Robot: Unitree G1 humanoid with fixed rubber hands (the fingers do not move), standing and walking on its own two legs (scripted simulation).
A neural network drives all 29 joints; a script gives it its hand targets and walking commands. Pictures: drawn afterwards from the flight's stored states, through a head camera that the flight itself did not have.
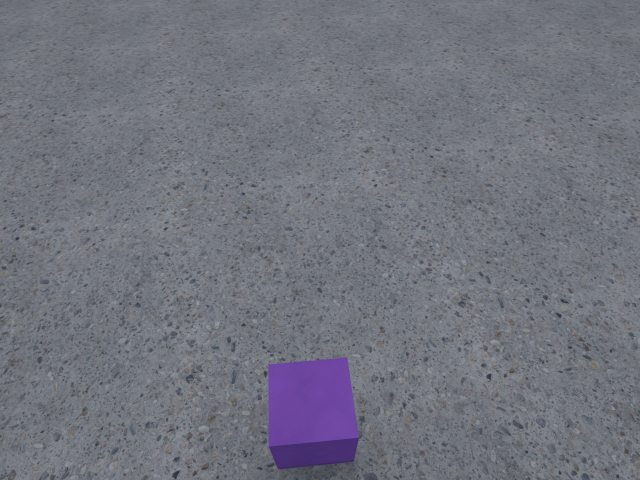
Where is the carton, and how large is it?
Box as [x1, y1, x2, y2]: [268, 357, 358, 468]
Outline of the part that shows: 346,357 268,364 269,447 278,468 353,461 358,434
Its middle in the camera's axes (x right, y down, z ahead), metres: -0.02 +0.48 +1.09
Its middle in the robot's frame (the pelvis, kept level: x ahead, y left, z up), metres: +0.42 +0.04 -0.66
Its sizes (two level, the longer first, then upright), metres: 0.216 0.205 0.241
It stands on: the floor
